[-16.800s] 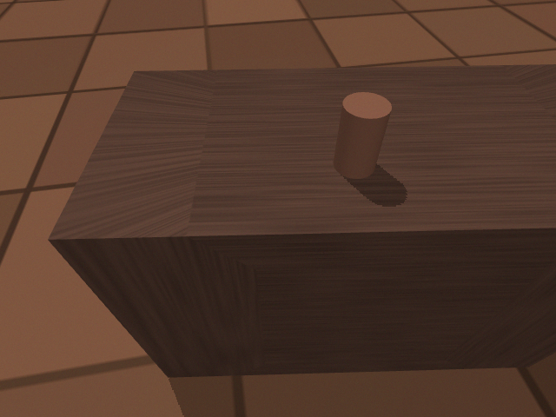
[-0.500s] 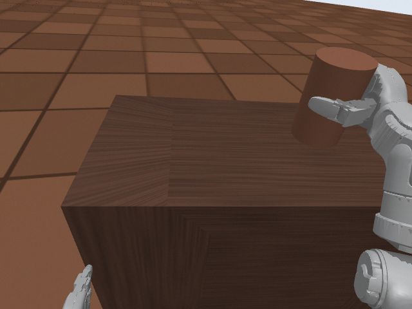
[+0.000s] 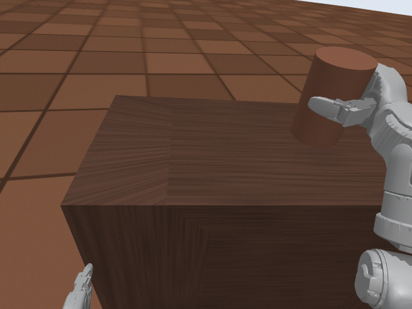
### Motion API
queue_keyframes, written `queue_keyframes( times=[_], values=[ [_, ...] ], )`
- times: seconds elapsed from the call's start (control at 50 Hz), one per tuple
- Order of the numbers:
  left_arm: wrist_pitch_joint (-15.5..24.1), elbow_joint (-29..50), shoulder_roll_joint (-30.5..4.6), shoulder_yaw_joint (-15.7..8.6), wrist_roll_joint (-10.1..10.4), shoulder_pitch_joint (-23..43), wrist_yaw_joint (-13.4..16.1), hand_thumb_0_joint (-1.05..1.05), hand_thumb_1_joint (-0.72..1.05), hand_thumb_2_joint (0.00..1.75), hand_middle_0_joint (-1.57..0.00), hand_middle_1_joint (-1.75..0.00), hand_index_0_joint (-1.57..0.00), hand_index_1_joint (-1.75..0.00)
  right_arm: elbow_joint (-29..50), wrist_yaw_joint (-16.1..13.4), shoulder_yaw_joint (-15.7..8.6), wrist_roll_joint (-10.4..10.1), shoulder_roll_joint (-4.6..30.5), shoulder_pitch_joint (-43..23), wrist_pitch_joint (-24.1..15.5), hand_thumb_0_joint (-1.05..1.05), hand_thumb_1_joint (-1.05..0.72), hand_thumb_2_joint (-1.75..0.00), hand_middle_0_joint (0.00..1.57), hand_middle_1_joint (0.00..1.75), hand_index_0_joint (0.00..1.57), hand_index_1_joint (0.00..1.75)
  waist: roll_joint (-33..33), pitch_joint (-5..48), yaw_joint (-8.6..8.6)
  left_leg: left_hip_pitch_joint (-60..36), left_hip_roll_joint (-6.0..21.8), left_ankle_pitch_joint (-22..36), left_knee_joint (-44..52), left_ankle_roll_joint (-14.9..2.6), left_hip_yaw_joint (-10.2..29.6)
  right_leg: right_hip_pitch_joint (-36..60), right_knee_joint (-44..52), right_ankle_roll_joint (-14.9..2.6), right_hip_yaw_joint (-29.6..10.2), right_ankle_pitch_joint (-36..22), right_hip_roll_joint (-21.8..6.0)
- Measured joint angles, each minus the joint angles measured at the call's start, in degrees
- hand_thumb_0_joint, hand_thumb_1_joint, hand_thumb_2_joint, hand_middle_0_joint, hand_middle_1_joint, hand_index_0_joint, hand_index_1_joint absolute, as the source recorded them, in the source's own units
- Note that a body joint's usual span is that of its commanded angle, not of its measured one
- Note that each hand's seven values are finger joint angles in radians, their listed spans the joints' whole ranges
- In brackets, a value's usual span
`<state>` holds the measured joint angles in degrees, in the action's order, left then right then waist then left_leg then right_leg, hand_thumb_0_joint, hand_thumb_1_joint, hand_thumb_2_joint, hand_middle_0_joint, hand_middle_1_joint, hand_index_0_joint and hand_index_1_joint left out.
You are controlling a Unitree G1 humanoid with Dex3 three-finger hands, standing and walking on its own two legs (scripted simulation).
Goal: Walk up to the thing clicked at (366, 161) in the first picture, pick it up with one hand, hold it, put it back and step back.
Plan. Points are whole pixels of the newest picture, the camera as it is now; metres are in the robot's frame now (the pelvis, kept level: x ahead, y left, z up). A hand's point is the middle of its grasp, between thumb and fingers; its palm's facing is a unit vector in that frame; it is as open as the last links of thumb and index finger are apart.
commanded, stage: hold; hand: right
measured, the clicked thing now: (327, 99) +0.34 -0.16 +0.32
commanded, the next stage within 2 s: crouch in 1.30 s
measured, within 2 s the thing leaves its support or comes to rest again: neither
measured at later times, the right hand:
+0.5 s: hand (330, 94) +0.34 -0.16 +0.33, palm faces +0.10 +0.99 +0.00, open 11.2 cm
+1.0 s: hand (337, 101) +0.33 -0.17 +0.32, palm faces +0.11 +0.99 +0.00, open 11.2 cm
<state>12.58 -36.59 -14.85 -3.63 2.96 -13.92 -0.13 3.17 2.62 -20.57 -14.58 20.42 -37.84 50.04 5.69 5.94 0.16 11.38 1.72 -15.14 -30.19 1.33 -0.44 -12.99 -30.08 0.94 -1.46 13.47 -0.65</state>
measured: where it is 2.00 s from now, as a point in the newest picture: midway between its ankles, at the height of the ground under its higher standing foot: outside the picture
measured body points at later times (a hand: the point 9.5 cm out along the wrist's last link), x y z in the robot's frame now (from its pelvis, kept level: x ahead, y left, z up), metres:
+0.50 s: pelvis +0.00 +0.00 +0.00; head -0.07 +0.04 +0.44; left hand +0.17 +0.25 -0.06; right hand +0.33 -0.21 +0.33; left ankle +0.02 +0.13 -0.73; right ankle +0.03 -0.13 -0.73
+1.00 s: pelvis +0.00 +0.00 +0.00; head -0.07 +0.04 +0.44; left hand +0.17 +0.25 -0.06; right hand +0.32 -0.23 +0.32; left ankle +0.02 +0.13 -0.73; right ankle +0.03 -0.13 -0.73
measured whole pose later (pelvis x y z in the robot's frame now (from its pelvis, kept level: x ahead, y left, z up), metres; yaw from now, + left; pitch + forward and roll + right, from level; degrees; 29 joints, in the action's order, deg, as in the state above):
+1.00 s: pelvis +0.00 +0.00 +0.00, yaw +0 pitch -4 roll +0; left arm 13.0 -35.3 -14.4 -3.5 3.0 -14.4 -0.7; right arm 3.1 2.3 -20.6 -14.1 20.1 -36.1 49.6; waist 5.4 5.5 0.0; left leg 11.1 1.7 -14.6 -29.9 1.4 -0.5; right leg -12.7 -29.9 0.9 -1.5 13.0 -0.7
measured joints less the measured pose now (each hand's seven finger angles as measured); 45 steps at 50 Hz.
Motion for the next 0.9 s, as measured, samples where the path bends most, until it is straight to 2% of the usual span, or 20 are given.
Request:
queue_keyframes(
  times=[0.3, 0.9],
  values=[
    [0.4, 0.2, -0.2, 0.6, 0.0, -0.4, 0.0, -0.01, -0.52, 0.04, -0.05, -0.06, -0.06, -0.05, -1.3, -0.2, 0.1, 0.4, -0.2, -0.8, 0.1, -0.01, 0.47, -1.01, 0.65, 0.92, 0.65, 0.92, -0.1, -0.3, -0.08, 0.1, -0.2, 0.2, 0.2, -0.14, -0.1, 0.0, 0.3, 0.15, -0.1, -0.3, -0.2],
    [-0.2, 1.0, 0.2, -0.2, 0.2, -0.1, -0.6, -0.01, -0.52, 0.04, -0.05, -0.06, -0.06, -0.05, 0.8, -0.2, 0.4, 0.3, -0.7, 2.0, -0.2, -0.01, 0.47, -1.01, 0.65, 0.92, 0.65, 0.92, -0.1, -0.3, -0.16, -0.6, -0.1, 0.5, 0.4, 0.0, 0.0, 0.5, 0.2, -0.01, 0.0, -0.4, -0.1]
  ],
)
